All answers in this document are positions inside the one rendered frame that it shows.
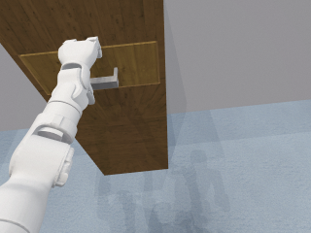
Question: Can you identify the robot left upper arm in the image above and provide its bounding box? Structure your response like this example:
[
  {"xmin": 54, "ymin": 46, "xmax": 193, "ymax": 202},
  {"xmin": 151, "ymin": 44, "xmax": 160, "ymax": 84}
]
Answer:
[{"xmin": 0, "ymin": 134, "xmax": 75, "ymax": 233}]

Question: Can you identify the cabinet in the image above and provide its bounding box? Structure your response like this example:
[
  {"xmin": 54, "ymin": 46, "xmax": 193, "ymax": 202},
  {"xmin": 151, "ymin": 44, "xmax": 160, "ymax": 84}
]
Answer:
[{"xmin": 0, "ymin": 0, "xmax": 168, "ymax": 176}]

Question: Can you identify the drawer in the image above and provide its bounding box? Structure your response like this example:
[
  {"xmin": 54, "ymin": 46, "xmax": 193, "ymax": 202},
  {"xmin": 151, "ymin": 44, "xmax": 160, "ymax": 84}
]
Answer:
[{"xmin": 20, "ymin": 41, "xmax": 159, "ymax": 94}]

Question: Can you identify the left robot forearm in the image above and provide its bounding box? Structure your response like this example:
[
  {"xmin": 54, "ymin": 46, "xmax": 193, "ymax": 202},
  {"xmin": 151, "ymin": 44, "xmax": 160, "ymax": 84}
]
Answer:
[{"xmin": 9, "ymin": 60, "xmax": 90, "ymax": 177}]

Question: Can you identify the robot left hand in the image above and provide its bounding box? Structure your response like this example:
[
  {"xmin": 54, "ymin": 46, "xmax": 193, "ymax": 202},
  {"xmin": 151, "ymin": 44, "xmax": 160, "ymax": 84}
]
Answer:
[{"xmin": 57, "ymin": 36, "xmax": 102, "ymax": 105}]

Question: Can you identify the handle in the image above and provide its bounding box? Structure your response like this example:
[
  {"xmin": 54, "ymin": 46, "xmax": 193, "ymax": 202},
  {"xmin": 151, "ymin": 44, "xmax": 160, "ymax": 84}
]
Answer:
[{"xmin": 89, "ymin": 67, "xmax": 119, "ymax": 90}]

